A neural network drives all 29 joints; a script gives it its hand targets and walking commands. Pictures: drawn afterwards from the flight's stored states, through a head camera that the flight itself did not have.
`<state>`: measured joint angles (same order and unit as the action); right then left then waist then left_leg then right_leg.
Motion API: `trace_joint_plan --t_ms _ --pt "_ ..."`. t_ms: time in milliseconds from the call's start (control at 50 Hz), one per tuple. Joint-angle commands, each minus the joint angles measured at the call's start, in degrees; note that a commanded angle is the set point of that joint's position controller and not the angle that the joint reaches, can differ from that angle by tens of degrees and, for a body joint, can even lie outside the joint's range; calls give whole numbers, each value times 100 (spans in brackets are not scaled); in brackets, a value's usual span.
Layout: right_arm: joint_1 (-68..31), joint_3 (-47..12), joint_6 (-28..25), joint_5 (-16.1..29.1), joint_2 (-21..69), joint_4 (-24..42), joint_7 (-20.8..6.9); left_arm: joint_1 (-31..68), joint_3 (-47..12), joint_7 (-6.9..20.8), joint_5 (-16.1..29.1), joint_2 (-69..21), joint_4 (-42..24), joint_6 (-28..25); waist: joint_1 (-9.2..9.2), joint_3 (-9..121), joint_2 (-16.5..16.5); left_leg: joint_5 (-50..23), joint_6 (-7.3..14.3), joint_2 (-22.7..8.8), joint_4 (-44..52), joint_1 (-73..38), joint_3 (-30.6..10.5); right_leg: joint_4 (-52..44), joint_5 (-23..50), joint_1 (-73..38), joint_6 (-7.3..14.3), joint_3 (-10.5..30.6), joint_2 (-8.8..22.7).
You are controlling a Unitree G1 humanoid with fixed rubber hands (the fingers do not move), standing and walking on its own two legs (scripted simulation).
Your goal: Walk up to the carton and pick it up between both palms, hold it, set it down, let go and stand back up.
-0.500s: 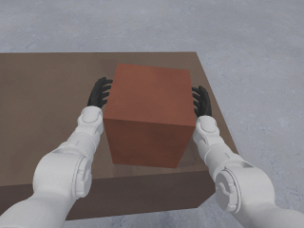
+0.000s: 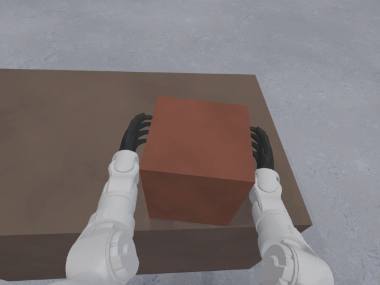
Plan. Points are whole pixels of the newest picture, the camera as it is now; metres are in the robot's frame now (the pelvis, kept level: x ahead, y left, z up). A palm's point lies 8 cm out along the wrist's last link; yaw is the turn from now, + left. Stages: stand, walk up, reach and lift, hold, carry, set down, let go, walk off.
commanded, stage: reach and lift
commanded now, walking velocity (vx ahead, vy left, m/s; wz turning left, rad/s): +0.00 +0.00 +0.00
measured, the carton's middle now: (195, 165) +0.39 -0.01 -0.01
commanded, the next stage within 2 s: none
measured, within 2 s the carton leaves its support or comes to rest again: leaves its support in 1.22 s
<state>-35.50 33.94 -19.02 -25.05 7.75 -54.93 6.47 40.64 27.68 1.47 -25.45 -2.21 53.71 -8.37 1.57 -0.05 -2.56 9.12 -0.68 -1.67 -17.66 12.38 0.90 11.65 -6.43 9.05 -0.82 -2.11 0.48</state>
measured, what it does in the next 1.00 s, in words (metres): stands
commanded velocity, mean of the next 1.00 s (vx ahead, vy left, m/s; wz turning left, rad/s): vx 0.00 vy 0.00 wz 0.00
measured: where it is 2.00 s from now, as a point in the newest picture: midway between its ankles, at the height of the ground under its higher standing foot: outside the picture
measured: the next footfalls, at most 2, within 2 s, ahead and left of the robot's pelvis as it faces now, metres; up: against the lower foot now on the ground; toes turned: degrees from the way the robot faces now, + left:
none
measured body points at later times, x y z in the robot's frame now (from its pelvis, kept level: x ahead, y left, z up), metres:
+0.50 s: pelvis +0.00 +0.00 +0.00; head +0.04 +0.03 +0.45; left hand +0.42 +0.14 +0.05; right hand +0.38 -0.16 +0.05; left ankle -0.01 +0.12 -0.75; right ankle -0.01 -0.13 -0.75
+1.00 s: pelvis +0.00 +0.00 +0.00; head +0.04 +0.02 +0.45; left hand +0.41 +0.14 +0.05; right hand +0.37 -0.16 +0.05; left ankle -0.01 +0.12 -0.75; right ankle -0.01 -0.13 -0.75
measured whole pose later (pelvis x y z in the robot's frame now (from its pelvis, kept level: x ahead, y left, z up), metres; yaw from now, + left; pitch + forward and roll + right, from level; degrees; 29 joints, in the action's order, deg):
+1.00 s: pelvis +0.00 +0.00 +0.00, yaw +0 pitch +6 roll -1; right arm -33.7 28.8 -20.3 -19.9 6.8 -53.8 8.4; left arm 40.5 26.2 2.6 -23.9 -2.5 50.9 -6.1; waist 1.6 0.9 -2.5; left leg 8.0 -0.8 -1.9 -16.6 14.0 0.8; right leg 11.0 -5.6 10.9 -0.7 -2.3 0.3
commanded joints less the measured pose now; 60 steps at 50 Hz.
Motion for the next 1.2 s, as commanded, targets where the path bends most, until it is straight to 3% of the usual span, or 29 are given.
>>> trace_joint_plan --t_ms 0,40,100,120,280,300,360,480,500,540,600,620,660,700,720,760,780,800,880,900,940,980,1020,1060,1100,1120,1140,1160,1180 --pt "-2265 -1509 -270 -347 2828 -133 -739 2246 -1387 654 -172 -3056 -31 -1 118 1822 519 -1960 -319 163 -142 -1095 541 84 1267 -585 -20 -420 -287" --pt "-2361 -1637 -271 -344 2864 249 -735 2213 -1378 691 -170 -3212 56 26 111 2089 280 -1820 -266 216 -106 -915 593 231 1510 -832 -99 -433 -276" --pt "-2247 -1642 -298 -366 2759 92 -703 2120 -1338 743 -198 -3185 81 89 222 1833 391 -2015 -259 175 -175 -873 513 256 1598 -697 -80 -463 -226" --pt "-2259 -1560 -249 -355 2794 61 -680 2131 -1421 781 -126 -3088 -18 100 249 1780 340 -1673 -212 199 -102 -834 551 283 1540 -757 -98 -450 -193" --pt "-2228 -1827 -230 -234 2848 68 -649 2184 -1359 750 -124 -3062 -28 133 60 1884 231 -1741 -215 187 -63 -695 633 397 1889 -890 -107 -423 -157" --pt "-2271 -1710 -209 -263 2904 197 -635 2166 -1326 769 -124 -3169 4 192 161 1811 217 -1658 -157 201 -8 -795 658 360 1768 -938 -126 -500 -216" --pt "-2313 -1884 -274 -214 2870 136 -641 2111 -1261 772 -171 -3028 116 150 -1 1839 130 -1493 -170 190 8 -579 645 325 1838 -922 -144 -367 -182" --pt "-2192 -1729 -283 -157 2764 67 -626 2031 -1437 698 -201 -3241 -29 263 160 1850 484 -1846 -198 122 -47 -1111 637 199 1335 -515 -57 -530 -236" --pt "-2174 -1757 -282 -166 2648 27 -622 2114 -1450 720 -130 -3177 -36 234 179 1889 336 -1862 -229 141 -58 -1000 542 177 1374 -523 -78 -532 -289" --pt "-2342 -1873 -317 4 2794 138 -604 2101 -1513 700 -151 -3284 -83 227 99 2070 657 -1947 -279 153 -136 -862 613 313 1844 -582 -56 -495 -245" --pt "-2302 -1743 -288 -146 2777 9 -613 2097 -1435 709 -152 -3054 114 224 96 1829 369 -1614 -214 123 11 -777 684 189 1502 -630 -40 -435 -228" --pt "-2353 -1841 -367 -90 2673 229 -611 2184 -1602 689 -71 -3191 -132 161 69 2058 474 -1900 -292 129 -73 -882 635 341 1725 -648 -67 -490 -219" --pt "-2276 -1822 -348 -109 2634 -103 -592 2172 -1523 652 -133 -3101 100 132 101 1932 524 -1877 -292 129 -42 -890 650 217 1421 -446 -48 -454 -255" --pt "-2242 -1815 -320 6 2740 -173 -608 2213 -1695 587 -39 -3197 -150 117 140 2200 548 -2178 -339 53 -122 -1319 539 111 1280 -259 -7 -523 -360" --pt "-2326 -1729 -309 -37 2641 -215 -591 2072 -1617 623 -92 -3160 154 177 61 1897 552 -2062 -321 51 -105 -1205 606 132 1217 -277 0 -569 -326" --pt "-2618 -1881 -350 36 2562 99 -614 2189 -1608 647 -52 -3208 24 190 -1 2253 529 -1996 -310 116 -114 -1050 530 141 1374 -395 7 -532 -296" --pt "-2369 -1899 -388 -37 2670 73 -555 2201 -1638 650 -2 -3304 -28 123 178 2252 348 -2072 -305 142 -139 -944 585 228 1744 -582 14 -508 -257" --pt "-2326 -2005 -361 63 2831 60 -528 2194 -1579 660 -30 -3193 -80 85 92 2165 313 -2128 -289 174 -135 -850 614 333 2174 -818 -46 -482 -243" --pt "-2311 -1996 -333 141 2621 15 -534 2143 -1606 686 -40 -3090 103 136 84 1965 456 -1798 -280 201 -43 -718 560 185 1781 -783 -89 -488 -189" --pt "-2270 -2103 -345 167 2731 89 -506 2099 -1605 662 16 -3079 -55 141 118 2009 211 -1832 -227 171 7 -677 628 243 1982 -925 -81 -403 -210" --pt "-2484 -2169 -418 44 2658 152 -447 2226 -1657 694 24 -3221 115 120 151 2079 242 -1509 -216 201 24 -485 591 225 1982 -915 -102 -442 -180" --pt "-2348 -2260 -382 117 2714 64 -443 2236 -1792 690 128 -3189 82 109 155 2186 253 -1578 -212 195 81 -681 606 214 2006 -925 -75 -426 -197" --pt "-2349 -2518 -392 291 2777 312 -440 2109 -2163 619 312 -3471 -383 96 129 2668 348 -2213 -290 146 -84 -1066 504 267 2121 -805 -68 -530 -325" --pt "-2451 -2621 -341 347 2762 395 -456 2117 -2115 628 294 -3501 -319 127 167 2506 324 -2020 -291 179 -37 -873 531 226 1999 -917 -72 -499 -260" --pt "-2490 -2697 -191 546 2815 305 -448 2187 -2165 640 273 -3377 -333 251 68 2167 447 -1533 -252 193 92 -703 552 151 1723 -1021 -30 -427 -212" --pt "-2563 -2808 -204 575 2712 432 -471 2273 -2343 619 358 -3482 -558 282 101 2391 482 -1868 -293 169 1 -877 546 192 1803 -954 -46 -475 -268" --pt "-2686 -2645 -142 524 2714 356 -459 2449 -2238 645 352 -3326 -288 319 126 2193 415 -1358 -218 160 99 -774 535 107 1446 -822 -11 -451 -243" --pt "-2652 -2820 -160 657 2752 650 -463 2344 -2365 623 429 -3554 -616 320 67 2395 445 -1743 -261 149 54 -915 500 195 1748 -926 -61 -459 -247" --pt "-2839 -2855 -134 702 2741 823 -436 2319 -2252 641 433 -3462 -395 379 68 2410 268 -1754 -228 208 20 -828 534 157 1848 -1027 -36 -427 -241"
